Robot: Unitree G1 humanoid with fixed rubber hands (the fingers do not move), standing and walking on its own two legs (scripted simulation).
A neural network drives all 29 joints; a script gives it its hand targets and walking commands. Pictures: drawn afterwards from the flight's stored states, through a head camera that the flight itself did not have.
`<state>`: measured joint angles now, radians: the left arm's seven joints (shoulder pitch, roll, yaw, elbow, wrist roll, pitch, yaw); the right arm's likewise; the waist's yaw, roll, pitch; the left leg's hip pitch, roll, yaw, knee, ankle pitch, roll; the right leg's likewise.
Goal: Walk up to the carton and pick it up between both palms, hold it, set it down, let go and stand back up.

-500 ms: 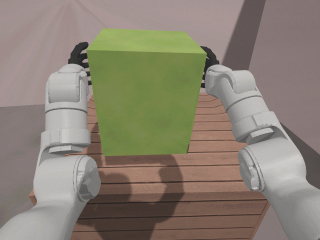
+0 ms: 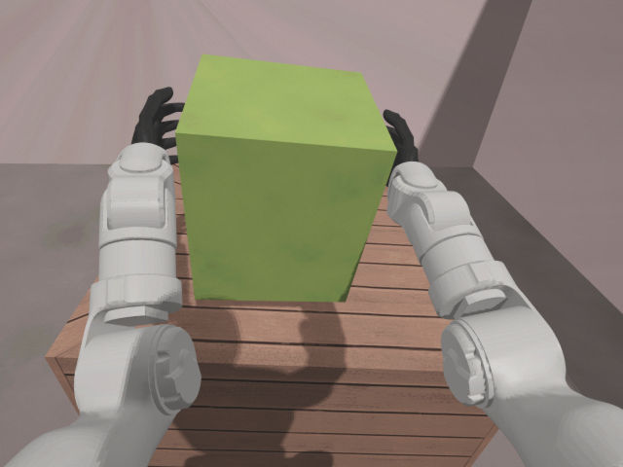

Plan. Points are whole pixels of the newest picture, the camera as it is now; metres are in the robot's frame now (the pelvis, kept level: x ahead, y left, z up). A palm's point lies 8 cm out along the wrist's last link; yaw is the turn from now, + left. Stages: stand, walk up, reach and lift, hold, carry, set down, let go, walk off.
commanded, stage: set down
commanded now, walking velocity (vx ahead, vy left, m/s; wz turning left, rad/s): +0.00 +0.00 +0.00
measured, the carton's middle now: (278, 185) +0.42 +0.02 +0.22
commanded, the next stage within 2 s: none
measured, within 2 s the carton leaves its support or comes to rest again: neither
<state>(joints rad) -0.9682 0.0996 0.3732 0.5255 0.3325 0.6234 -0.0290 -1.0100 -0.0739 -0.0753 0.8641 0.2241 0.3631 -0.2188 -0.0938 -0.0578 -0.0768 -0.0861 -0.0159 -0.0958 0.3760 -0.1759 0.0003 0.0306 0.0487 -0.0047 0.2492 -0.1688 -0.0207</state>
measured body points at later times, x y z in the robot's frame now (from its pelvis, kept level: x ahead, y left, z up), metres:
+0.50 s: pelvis +0.00 +0.00 +0.00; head -0.05 +0.03 +0.45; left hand +0.43 +0.16 +0.25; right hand +0.41 -0.14 +0.23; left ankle +0.03 +0.11 -0.75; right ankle -0.01 -0.11 -0.75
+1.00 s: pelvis +0.01 +0.00 +0.00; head -0.04 +0.02 +0.45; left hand +0.44 +0.15 +0.23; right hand +0.42 -0.16 +0.21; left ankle +0.03 +0.11 -0.75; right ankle -0.01 -0.11 -0.75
